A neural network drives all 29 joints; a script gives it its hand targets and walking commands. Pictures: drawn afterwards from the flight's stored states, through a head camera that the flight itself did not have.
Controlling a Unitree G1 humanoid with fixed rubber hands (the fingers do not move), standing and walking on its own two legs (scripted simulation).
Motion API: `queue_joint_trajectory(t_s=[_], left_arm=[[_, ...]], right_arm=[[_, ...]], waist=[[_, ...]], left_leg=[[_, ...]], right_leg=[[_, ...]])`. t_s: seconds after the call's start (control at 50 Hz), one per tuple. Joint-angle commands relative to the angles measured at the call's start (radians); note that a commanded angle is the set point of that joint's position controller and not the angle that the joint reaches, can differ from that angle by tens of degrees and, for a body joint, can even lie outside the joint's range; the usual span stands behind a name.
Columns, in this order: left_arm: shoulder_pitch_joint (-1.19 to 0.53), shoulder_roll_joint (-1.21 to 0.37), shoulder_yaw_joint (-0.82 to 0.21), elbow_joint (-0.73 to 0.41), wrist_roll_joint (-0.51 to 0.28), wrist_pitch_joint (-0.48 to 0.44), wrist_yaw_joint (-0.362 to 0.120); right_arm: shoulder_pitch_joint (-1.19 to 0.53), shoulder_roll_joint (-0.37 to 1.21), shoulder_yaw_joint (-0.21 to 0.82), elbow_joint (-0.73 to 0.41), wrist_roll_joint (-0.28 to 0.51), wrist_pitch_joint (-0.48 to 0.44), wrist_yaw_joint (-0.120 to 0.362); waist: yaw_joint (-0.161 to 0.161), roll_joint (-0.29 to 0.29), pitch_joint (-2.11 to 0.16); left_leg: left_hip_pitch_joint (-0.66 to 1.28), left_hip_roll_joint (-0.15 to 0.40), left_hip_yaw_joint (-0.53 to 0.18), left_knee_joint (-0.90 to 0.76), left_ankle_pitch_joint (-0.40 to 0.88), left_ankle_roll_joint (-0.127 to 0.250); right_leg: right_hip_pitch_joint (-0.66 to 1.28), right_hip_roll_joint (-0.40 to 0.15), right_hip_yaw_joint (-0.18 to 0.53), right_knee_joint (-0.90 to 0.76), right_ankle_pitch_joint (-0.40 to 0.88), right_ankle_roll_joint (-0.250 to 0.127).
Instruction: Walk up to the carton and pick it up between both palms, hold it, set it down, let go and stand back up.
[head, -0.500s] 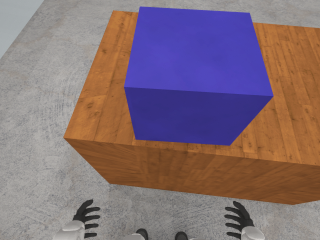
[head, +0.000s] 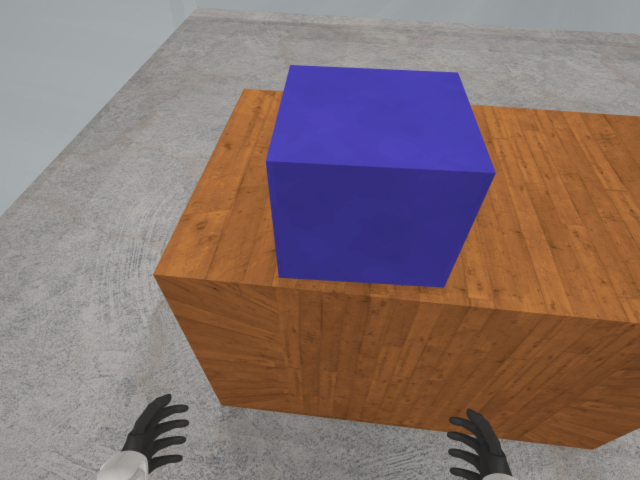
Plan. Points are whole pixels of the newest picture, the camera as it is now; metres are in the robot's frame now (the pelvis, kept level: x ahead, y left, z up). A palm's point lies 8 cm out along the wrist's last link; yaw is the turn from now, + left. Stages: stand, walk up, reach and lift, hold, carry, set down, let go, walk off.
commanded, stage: reach and lift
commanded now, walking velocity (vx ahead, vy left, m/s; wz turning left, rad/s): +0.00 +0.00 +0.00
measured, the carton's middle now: (367, 176) +0.57 -0.03 +0.04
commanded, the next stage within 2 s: none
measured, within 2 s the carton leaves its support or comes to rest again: neither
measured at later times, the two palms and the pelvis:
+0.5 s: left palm (174, 393) +0.22 +0.23 -0.04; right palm (521, 406) +0.21 -0.21 -0.02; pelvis -0.03 +0.03 -0.01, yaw -1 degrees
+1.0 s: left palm (182, 323) +0.30 +0.23 +0.00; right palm (522, 344) +0.28 -0.22 +0.01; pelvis +0.01 +0.01 +0.00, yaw +0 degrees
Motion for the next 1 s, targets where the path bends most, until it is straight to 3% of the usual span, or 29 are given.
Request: queue_joint_trajectory(t_s=[0.0, 0.02, 0.04, 0.08, 0.14, 0.18, 0.2, 0.22, 0.24, 0.26, 0.28, 0.3, 0.32, 0.34, 0.36, 0.38, 0.42, 0.44, 0.46, 0.52, 0.56, 0.6, 0.62, 0.66, 0.72, 0.78, 0.84, 0.9, 0.98], left_arm=[[-0.308, -0.016, -0.059, -0.125, -0.056, -0.024, 0.1], [-0.275, -0.067, -0.078, -0.1, -0.056, -0.026, 0.13], [-0.257, -0.076, -0.084, -0.065, -0.054, -0.03, 0.149], [-0.265, -0.053, -0.067, -0.033, -0.029, -0.031, 0.154], [-0.359, 0.028, -0.024, -0.069, -0.015, 0.002, 0.14], [-0.468, 0.088, 0.008, -0.062, 0.005, 0.025, 0.13], [-0.515, 0.108, 0.023, -0.061, 0.015, 0.045, 0.124], [-0.53, 0.118, 0.02, -0.075, 0.026, 0.072, 0.118], [-0.523, 0.093, 0.019, -0.1, 0.04, 0.101, 0.114], [-0.511, 0.068, 0.024, -0.115, 0.043, 0.122, 0.113], [-0.487, -0.001, -0.012, -0.114, 0.027, 0.133, 0.122], [-0.507, -0.078, -0.025, -0.104, 0.008, 0.128, 0.144], [-0.478, -0.124, -0.036, -0.055, -0.003, 0.112, 0.169], [-0.443, -0.144, -0.048, -0.03, -0.006, 0.081, 0.192], [-0.42, -0.123, -0.043, -0.023, -0.008, 0.049, 0.205], [-0.423, -0.111, -0.047, 0.001, -0.021, 0.028, 0.202], [-0.469, -0.057, -0.029, -0.052, -0.023, 0.008, 0.191], [-0.494, -0.039, -0.031, -0.093, -0.038, -0.003, 0.185], [-0.546, -0.015, -0.033, -0.146, -0.053, -0.018, 0.183], [-0.687, 0.017, -0.063, -0.165, -0.083, -0.067, 0.203], [-0.693, -0.012, -0.086, -0.11, -0.101, -0.08, 0.214], [-0.605, -0.067, -0.117, -0.037, -0.109, -0.094, 0.223], [-0.552, -0.081, -0.113, -0.009, -0.099, -0.102, 0.222], [-0.517, -0.064, -0.096, -0.004, -0.092, -0.126, 0.212], [-0.558, -0.004, -0.06, 0.004, -0.09, -0.168, 0.191], [-0.666, 0.028, -0.059, -0.041, -0.111, -0.236, 0.197], [-0.655, 0.03, -0.091, 0.006, -0.139, -0.306, 0.202], [-0.615, 0.053, -0.087, 0.101, -0.152, -0.344, 0.184], [-0.621, 0.074, -0.105, 0.039, -0.2, -0.424, 0.168]], right_arm=[[-0.265, -0.195, -0.145, -0.106, -0.039, -0.008, 0.082], [-0.248, -0.235, -0.17, -0.081, -0.052, 0.007, 0.113], [-0.25, -0.234, -0.186, -0.05, -0.07, 0.022, 0.139], [-0.251, -0.183, -0.168, -0.005, -0.077, 0.047, 0.166], [-0.362, -0.13, -0.145, -0.069, -0.076, 0.068, 0.175], [-0.471, -0.087, -0.13, -0.093, -0.058, 0.065, 0.17], [-0.505, -0.093, -0.131, -0.089, -0.049, 0.062, 0.168], [-0.526, -0.114, -0.148, -0.069, -0.048, 0.068, 0.16], [-0.523, -0.12, -0.164, -0.036, -0.041, 0.074, 0.155], [-0.527, -0.137, -0.171, -0.005, -0.033, 0.083, 0.152], [-0.521, -0.181, -0.202, 0.026, -0.036, 0.084, 0.162], [-0.567, -0.27, -0.245, 0.034, -0.042, 0.072, 0.186], [-0.574, -0.334, -0.281, 0.06, -0.047, 0.056, 0.214], [-0.555, -0.361, -0.279, 0.058, -0.056, 0.029, 0.242], [-0.536, -0.356, -0.274, 0.052, -0.071, 0.003, 0.262], [-0.546, -0.344, -0.259, 0.055, -0.073, -0.009, 0.274], [-0.573, -0.302, -0.244, 0.027, -0.073, -0.022, 0.29], [-0.578, -0.288, -0.243, -0.006, -0.072, -0.027, 0.295], [-0.619, -0.268, -0.243, -0.04, -0.065, -0.033, 0.299], [-0.711, -0.265, -0.257, -0.04, -0.045, -0.052, 0.322], [-0.735, -0.29, -0.276, 0.007, -0.035, -0.056, 0.337], [-0.673, -0.328, -0.284, 0.054, -0.034, -0.066, 0.357], [-0.638, -0.342, -0.287, 0.07, -0.034, -0.076, 0.361], [-0.62, -0.358, -0.276, 0.085, -0.029, -0.108, 0.365], [-0.666, -0.341, -0.263, 0.057, -0.021, -0.15, 0.349], [-0.721, -0.348, -0.27, 0.035, -0.007, -0.194, 0.341], [-0.702, -0.327, -0.236, 0.073, 0.029, -0.235, 0.334], [-0.675, -0.331, -0.21, 0.123, 0.056, -0.27, 0.321], [-0.7, -0.361, -0.175, 0.064, 0.096, -0.337, 0.304]], waist=[[-0.065, 0.335, -0.031], [-0.066, 0.391, -0.022], [-0.055, 0.37, -0.038], [-0.058, 0.237, -0.004], [-0.041, -0.02, 0.004], [-0.029, -0.191, -0.018], [-0.041, -0.229, -0.03], [-0.055, -0.2, -0.037], [-0.052, -0.116, -0.039], [-0.038, -0.019, -0.035], [-0.041, 0.144, -0.041], [-0.03, 0.293, -0.055], [-0.025, 0.385, -0.098], [-0.017, 0.379, -0.121], [-0.019, 0.315, -0.135], [-0.034, 0.206, -0.123], [-0.035, 0.055, -0.092], [-0.046, -0.01, -0.078], [-0.042, -0.036, -0.078], [-0.058, -0.022, -0.146], [-0.057, 0.066, -0.179], [-0.054, 0.146, -0.203], [-0.047, 0.155, -0.199], [-0.042, 0.102, -0.172], [-0.034, -0.031, -0.144], [-0.04, 0.006, -0.184], [-0.036, 0.069, -0.208], [-0.037, 0.055, -0.207], [-0.034, 0.024, -0.277]], left_leg=[[-0.235, 0.159, -0.128, -0.314, -0.764, 0.046], [-0.42, 0.2, -0.157, -0.406, -0.826, 0.06], [-0.519, 0.204, -0.146, -0.438, -0.805, 0.069], [-0.479, 0.16, -0.081, -0.39, -0.574, 0.081], [-0.149, 0.037, 0.016, -0.169, -0.28, 0.064], [0.198, -0.054, 0.038, 0.067, -0.106, 0.037], [0.377, -0.089, 0.025, 0.172, -0.045, 0.013], [0.481, -0.1, 0.018, 0.209, -0.029, -0.005], [0.504, -0.097, 0.006, 0.205, -0.042, -0.023], [0.446, -0.066, -0.007, 0.145, -0.119, -0.034], [0.275, -0.006, -0.052, 0.033, -0.307, -0.028], [0.018, 0.084, -0.127, -0.127, -0.593, -0.018], [-0.222, 0.154, -0.184, -0.265, -0.788, -0.005], [-0.36, 0.181, -0.193, -0.329, -0.782, 0.012], [-0.364, 0.171, -0.159, -0.333, -0.66, 0.021], [-0.32, 0.148, -0.121, -0.301, -0.545, 0.031], [-0.185, 0.082, -0.06, -0.219, -0.384, 0.045], [-0.102, 0.051, -0.035, -0.168, -0.301, 0.046], [-0.035, 0.023, -0.015, -0.125, -0.266, 0.044], [0.086, -0.01, -0.011, -0.024, -0.272, 0.03], [0.061, 0.01, -0.041, -0.057, -0.361, 0.022], [-0.045, 0.065, -0.096, -0.152, -0.471, 0.022], [-0.09, 0.083, -0.105, -0.187, -0.459, 0.024], [-0.075, 0.083, -0.099, -0.207, -0.362, 0.026], [0.021, 0.032, -0.05, -0.149, -0.232, 0.032], [0.079, 0.019, -0.042, -0.118, -0.214, 0.028], [0.028, 0.025, -0.035, -0.121, -0.199, 0.032], [0.029, 0.019, -0.034, -0.114, -0.159, 0.033], [0.066, 0.018, -0.037, -0.099, -0.049, 0.026]], right_leg=[[0.138, 0.064, -0.087, 0.07, -0.114, 0.032], [0.363, 0.116, -0.136, 0.161, 0.017, 0.052], [0.533, 0.127, -0.147, 0.173, 0.074, 0.06], [0.542, 0.094, -0.101, 0.072, 0.008, 0.058], [0.157, -0.028, 0.002, -0.137, -0.278, 0.029], [-0.284, -0.164, 0.138, -0.312, -0.609, -0.003], [-0.506, -0.224, 0.193, -0.369, -0.684, -0.021], [-0.641, -0.235, 0.195, -0.38, -0.676, -0.035], [-0.668, -0.23, 0.181, -0.35, -0.599, -0.053], [-0.582, -0.187, 0.128, -0.289, -0.497, -0.055], [-0.398, -0.119, 0.067, -0.168, -0.353, -0.04], [-0.108, -0.027, -0.011, 0.006, -0.137, -0.019], [0.204, 0.057, -0.083, 0.151, 0.03, 0.013], [0.418, 0.096, -0.115, 0.205, 0.113, 0.027], [0.489, 0.098, -0.116, 0.178, 0.112, 0.033], [0.452, 0.082, -0.098, 0.106, 0.045, 0.03], [0.25, 0.033, -0.052, -0.013, -0.122, 0.017], [0.132, 0.001, -0.029, -0.069, -0.193, 0.009], [0.024, -0.034, -0.004, -0.115, -0.272, 0.001], [-0.187, -0.087, 0.031, -0.156, -0.396, -0.019], [-0.169, -0.063, 0.006, -0.109, -0.338, -0.019], [0.021, -0.012, -0.038, -0.036, -0.197, -0.009], [0.109, 0.006, -0.049, -0.025, -0.137, 0.0], [0.155, 0.011, -0.04, -0.057, -0.119, 0.01], [0.02, -0.029, -0.002, -0.152, -0.226, 0.013], [-0.053, -0.047, 0.011, -0.167, -0.235, 0.005], [-0.004, -0.048, 0.022, -0.16, -0.19, 0.002], [0.013, -0.054, 0.033, -0.174, -0.166, 0.013], [0.045, -0.054, 0.042, -0.155, -0.048, 0.015]])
